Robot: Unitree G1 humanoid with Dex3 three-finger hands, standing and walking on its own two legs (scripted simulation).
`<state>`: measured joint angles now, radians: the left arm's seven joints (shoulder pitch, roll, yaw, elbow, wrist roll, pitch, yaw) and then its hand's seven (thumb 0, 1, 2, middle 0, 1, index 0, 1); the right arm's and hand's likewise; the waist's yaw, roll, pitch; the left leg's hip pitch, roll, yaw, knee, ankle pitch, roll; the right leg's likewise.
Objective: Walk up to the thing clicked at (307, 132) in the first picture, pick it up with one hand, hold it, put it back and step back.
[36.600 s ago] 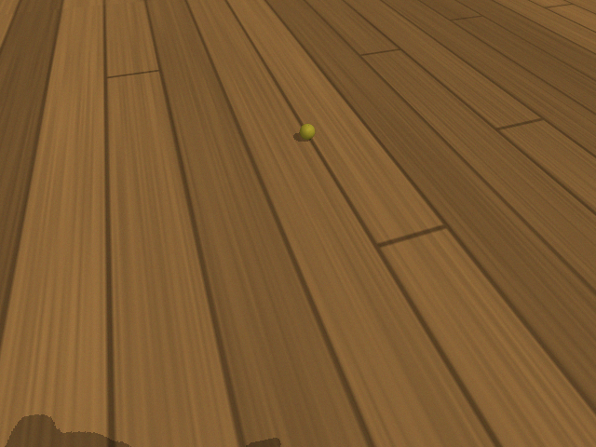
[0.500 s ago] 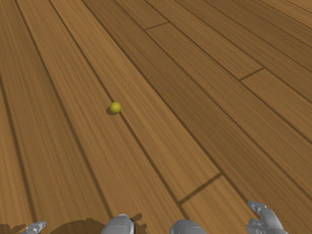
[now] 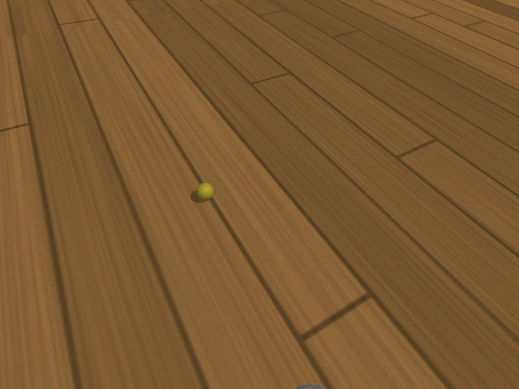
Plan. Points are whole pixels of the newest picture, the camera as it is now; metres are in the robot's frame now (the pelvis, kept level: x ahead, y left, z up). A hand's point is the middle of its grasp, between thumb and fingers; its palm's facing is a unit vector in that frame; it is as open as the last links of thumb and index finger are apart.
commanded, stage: step back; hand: left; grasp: from above
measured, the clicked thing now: (205, 191) +1.09 +0.22 -0.72
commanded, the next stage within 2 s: stand in 0.74 s
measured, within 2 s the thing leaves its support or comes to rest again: neither
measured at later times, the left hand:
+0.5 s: hand out of the picture +0.12 +0.26 -0.15, palm faces +0.02 -0.94 -0.34, open 7.4 cm
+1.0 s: hand out of the picture +0.13 +0.24 -0.13, palm faces +0.01 -0.94 -0.34, open 7.4 cm
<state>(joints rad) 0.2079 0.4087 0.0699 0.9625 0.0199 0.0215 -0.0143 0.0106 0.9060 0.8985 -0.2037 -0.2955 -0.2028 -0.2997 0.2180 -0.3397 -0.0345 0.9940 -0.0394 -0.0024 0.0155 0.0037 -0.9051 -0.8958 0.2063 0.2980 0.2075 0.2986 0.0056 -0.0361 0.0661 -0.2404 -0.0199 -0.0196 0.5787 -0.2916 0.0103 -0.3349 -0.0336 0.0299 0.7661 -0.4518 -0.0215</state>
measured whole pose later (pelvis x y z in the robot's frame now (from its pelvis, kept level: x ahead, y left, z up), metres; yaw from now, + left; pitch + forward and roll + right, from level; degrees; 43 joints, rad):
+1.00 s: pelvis +0.03 -0.01 +0.02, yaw +1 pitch -3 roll +0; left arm 0.05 0.34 0.01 1.13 0.00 -0.01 0.00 0.01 0.91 0.90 -0.20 -0.30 -0.20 -0.30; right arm 0.05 -0.34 -0.01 1.10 0.00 -0.01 0.00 0.00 -0.91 -0.90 0.21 0.30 0.21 0.30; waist 0.00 0.00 0.08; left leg -0.09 0.00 -0.04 0.34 -0.20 -0.01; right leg -0.09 -0.01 -0.02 0.34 -0.20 0.01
